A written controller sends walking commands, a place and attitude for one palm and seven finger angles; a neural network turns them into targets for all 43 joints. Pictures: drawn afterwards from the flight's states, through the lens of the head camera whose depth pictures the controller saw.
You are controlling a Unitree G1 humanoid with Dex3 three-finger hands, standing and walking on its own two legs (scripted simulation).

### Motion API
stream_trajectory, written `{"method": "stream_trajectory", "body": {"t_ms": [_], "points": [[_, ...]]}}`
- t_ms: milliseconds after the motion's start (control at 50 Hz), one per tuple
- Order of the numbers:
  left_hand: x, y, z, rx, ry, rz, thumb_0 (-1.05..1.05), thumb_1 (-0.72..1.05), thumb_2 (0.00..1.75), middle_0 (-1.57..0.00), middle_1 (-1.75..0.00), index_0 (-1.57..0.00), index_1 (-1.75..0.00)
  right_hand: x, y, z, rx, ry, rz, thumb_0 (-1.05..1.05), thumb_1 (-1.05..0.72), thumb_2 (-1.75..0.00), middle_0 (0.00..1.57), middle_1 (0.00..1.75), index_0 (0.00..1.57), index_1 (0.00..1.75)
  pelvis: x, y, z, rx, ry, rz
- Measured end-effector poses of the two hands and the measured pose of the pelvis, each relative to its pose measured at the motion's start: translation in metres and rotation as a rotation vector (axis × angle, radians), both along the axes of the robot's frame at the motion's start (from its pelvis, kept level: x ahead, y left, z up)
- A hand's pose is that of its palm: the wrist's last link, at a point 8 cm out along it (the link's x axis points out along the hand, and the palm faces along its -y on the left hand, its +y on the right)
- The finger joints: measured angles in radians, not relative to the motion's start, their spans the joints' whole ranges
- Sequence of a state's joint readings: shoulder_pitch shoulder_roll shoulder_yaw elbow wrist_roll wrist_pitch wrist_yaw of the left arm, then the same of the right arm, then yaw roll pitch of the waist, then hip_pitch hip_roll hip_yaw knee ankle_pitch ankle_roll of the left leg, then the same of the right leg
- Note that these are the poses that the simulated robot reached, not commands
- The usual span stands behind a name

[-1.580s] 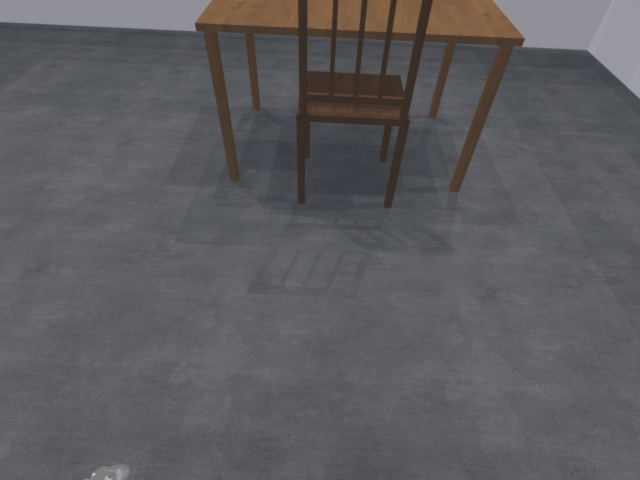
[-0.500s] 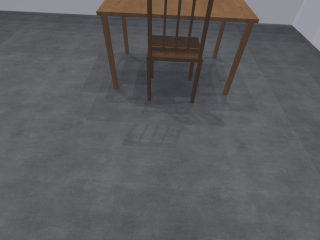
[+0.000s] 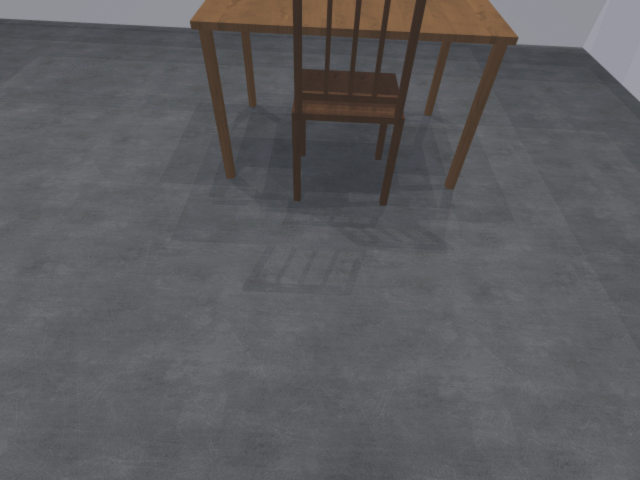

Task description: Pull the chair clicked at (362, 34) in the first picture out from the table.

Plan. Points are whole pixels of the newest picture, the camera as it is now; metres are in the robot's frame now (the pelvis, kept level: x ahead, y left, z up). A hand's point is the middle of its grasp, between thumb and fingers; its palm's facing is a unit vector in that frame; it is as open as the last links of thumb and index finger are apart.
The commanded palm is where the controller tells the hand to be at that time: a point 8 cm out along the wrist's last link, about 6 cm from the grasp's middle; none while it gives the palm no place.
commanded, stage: walk to a spot facing it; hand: left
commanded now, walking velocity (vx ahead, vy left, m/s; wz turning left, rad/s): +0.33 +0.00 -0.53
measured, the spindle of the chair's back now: (354, 45) +1.45 -0.04 -0.05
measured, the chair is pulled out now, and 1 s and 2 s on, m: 0.00 0.00 0.00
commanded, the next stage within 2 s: turn to face it in 1.68 s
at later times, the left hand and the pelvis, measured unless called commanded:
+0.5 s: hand out of the picture +0.11 +0.13 -0.18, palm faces -0.12 -0.98 -0.18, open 7.4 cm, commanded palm none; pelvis +0.11 -0.04 -0.01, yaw -12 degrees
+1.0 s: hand (250, 313) +0.44 +0.16 -0.19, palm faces -0.29 -0.94 -0.16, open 7.4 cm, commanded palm none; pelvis +0.35 -0.01 +0.00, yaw -22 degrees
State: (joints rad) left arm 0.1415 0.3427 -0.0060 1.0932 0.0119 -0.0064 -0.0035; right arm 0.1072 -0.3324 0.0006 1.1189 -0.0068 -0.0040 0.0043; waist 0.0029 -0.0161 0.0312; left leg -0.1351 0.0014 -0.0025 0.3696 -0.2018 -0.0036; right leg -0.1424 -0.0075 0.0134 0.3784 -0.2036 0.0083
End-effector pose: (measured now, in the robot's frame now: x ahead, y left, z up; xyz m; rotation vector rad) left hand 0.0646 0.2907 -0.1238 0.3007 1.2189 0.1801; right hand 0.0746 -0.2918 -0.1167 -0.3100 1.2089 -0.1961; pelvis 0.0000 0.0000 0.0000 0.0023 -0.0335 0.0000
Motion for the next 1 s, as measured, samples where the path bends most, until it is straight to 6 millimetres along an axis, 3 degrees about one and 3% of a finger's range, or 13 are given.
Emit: {"method": "stream_trajectory", "body": {"t_ms": [100,220,320,380,460,540,620,740,800,900,1000], "points": [[-0.004,-0.01,-0.009,-0.026,0.036,0.001,0.0,0.9,0.9,-0.2,-0.3,-0.2,-0.3,-0.005,0.01,-0.008,0.024,0.008,-0.025,0.01,-0.9,-0.9,0.2,0.3,0.2,0.3,0.009,0.001,-0.004,-0.001,0.006,-0.033],[-0.008,-0.035,-0.023,-0.085,0.136,-0.023,0.0,0.9,0.9,-0.2,-0.3,-0.2,-0.3,-0.027,0.023,-0.025,0.086,0.038,-0.125,0.01,-0.9,-0.9,0.2,0.3,0.2,0.3,0.032,-0.006,-0.011,0.011,0.02,-0.11],[0.02,-0.068,-0.028,-0.106,0.159,-0.068,0.01,0.9,0.9,-0.2,-0.3,-0.2,-0.3,-0.054,0.018,-0.044,0.128,0.118,-0.228,0.01,-0.9,-0.9,0.2,0.3,0.2,0.3,0.058,-0.025,-0.019,0.01,0.016,-0.162],[0.038,-0.085,-0.034,-0.109,0.109,-0.058,0.01,0.9,0.9,-0.2,-0.3,-0.2,-0.3,-0.058,0.012,-0.052,0.14,0.197,-0.244,0.01,-0.9,-0.9,0.2,0.3,0.2,0.3,0.073,-0.037,-0.026,-0.004,0.011,-0.159],[0.046,-0.102,-0.029,-0.127,0.13,-0.042,0.0,0.9,0.9,-0.2,-0.3,-0.2,-0.3,-0.024,0.005,-0.04,0.14,0.174,-0.251,0.01,-0.9,-0.9,0.2,0.3,0.2,0.3,0.099,-0.044,-0.015,-0.004,0.011,-0.185],[0.056,-0.112,-0.024,-0.15,0.216,-0.072,0.0,0.9,0.9,-0.2,-0.3,-0.2,-0.3,0.036,0.001,-0.026,0.14,0.049,-0.271,0.01,-0.91,-0.9,0.2,0.3,0.2,0.3,0.127,-0.044,-0.006,0.001,0.026,-0.221],[0.079,-0.112,-0.025,-0.165,0.267,-0.086,0.0,0.9,0.9,-0.2,-0.3,-0.2,-0.3,0.101,0.006,-0.018,0.145,-0.051,-0.268,0.01,-0.91,-0.9,0.2,0.3,0.2,0.3,0.16,-0.039,-0.005,-0.008,0.038,-0.247],[0.138,-0.092,-0.045,-0.173,0.294,-0.072,0.0,0.9,0.9,-0.2,-0.3,-0.2,-0.3,0.197,0.024,-0.021,0.13,-0.124,-0.226,0.01,-0.91,-0.9,0.2,0.3,0.2,0.3,0.227,-0.023,-0.02,-0.033,0.044,-0.265],[0.181,-0.077,-0.059,-0.171,0.309,-0.096,0.0,0.9,0.9,-0.2,-0.3,-0.2,-0.3,0.228,0.034,-0.025,0.104,-0.161,-0.243,0.01,-0.9,-0.9,0.2,0.3,0.2,0.3,0.259,-0.013,-0.029,-0.025,0.03,-0.296],[0.285,-0.068,-0.049,-0.155,0.216,-0.195,0.01,0.9,0.9,-0.2,-0.3,-0.2,-0.3,0.224,0.05,-0.013,0.091,-0.124,-0.38,0.0,-0.92,-0.9,0.2,0.3,0.2,0.3,0.303,-0.006,-0.014,-0.027,0.015,-0.346],[0.389,-0.08,-0.033,-0.162,0.078,-0.263,0.0,0.91,0.9,-0.19,-0.3,-0.19,-0.3,0.201,0.054,-0.005,0.062,0.001,-0.472,-0.02,-0.95,-0.9,0.2,0.3,0.2,0.3,0.346,-0.006,-0.002,-0.021,0.026,-0.38]]}}
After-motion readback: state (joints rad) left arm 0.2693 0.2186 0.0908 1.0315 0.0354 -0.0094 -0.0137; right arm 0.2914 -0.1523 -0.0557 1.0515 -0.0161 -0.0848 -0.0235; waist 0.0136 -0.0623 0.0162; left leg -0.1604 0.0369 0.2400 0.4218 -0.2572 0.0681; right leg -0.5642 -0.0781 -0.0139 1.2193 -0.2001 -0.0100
